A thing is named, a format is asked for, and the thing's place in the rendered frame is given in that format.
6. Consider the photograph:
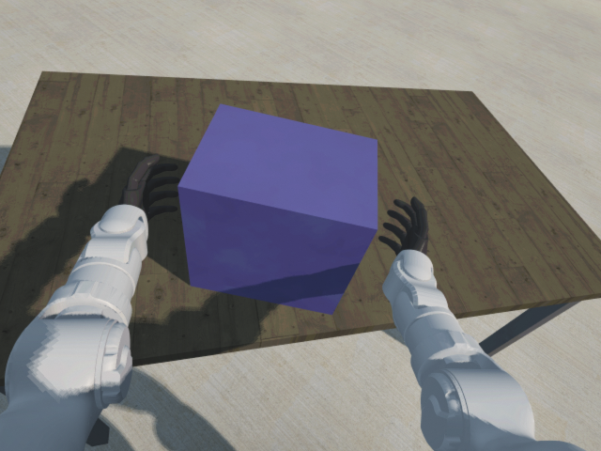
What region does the left robot forearm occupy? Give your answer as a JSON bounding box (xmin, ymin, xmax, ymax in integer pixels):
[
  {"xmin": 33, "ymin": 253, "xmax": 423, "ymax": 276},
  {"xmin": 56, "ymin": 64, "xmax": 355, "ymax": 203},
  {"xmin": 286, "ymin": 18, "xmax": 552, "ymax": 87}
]
[{"xmin": 5, "ymin": 205, "xmax": 148, "ymax": 404}]

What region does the right robot forearm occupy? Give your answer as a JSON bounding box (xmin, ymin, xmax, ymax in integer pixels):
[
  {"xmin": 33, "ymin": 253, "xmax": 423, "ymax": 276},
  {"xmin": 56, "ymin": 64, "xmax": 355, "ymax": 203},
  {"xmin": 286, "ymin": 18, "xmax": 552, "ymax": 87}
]
[{"xmin": 382, "ymin": 250, "xmax": 535, "ymax": 433}]

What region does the robot right hand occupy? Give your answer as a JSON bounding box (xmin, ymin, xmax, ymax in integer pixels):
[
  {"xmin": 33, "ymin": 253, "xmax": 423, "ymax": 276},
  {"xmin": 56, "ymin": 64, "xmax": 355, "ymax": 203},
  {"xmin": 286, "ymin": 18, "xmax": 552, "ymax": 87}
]
[{"xmin": 378, "ymin": 196, "xmax": 429, "ymax": 256}]

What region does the carton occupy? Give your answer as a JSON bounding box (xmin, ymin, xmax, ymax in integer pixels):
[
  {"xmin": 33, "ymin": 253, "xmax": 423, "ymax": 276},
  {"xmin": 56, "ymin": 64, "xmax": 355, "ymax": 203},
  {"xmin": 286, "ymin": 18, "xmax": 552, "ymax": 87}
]
[{"xmin": 177, "ymin": 104, "xmax": 378, "ymax": 315}]

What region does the left robot upper arm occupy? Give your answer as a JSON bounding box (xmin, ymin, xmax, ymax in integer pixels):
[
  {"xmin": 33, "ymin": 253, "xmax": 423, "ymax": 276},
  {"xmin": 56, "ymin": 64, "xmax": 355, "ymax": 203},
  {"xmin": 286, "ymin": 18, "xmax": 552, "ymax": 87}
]
[{"xmin": 0, "ymin": 319, "xmax": 132, "ymax": 451}]

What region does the right robot upper arm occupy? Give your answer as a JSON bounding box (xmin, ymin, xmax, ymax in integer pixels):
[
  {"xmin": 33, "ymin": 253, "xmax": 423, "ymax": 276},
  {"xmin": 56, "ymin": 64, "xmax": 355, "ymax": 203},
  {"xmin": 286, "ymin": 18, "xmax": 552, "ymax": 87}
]
[{"xmin": 421, "ymin": 368, "xmax": 586, "ymax": 451}]

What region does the table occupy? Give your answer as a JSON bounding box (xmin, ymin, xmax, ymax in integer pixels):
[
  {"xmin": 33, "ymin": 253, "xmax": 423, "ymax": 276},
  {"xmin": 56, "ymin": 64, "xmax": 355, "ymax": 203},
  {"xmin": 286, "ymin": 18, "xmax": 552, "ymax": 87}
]
[{"xmin": 0, "ymin": 71, "xmax": 601, "ymax": 446}]

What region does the robot left hand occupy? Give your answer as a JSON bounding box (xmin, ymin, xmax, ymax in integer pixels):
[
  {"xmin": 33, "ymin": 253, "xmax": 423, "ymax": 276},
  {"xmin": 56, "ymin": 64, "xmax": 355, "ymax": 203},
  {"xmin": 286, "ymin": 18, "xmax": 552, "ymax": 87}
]
[{"xmin": 118, "ymin": 154, "xmax": 180, "ymax": 221}]

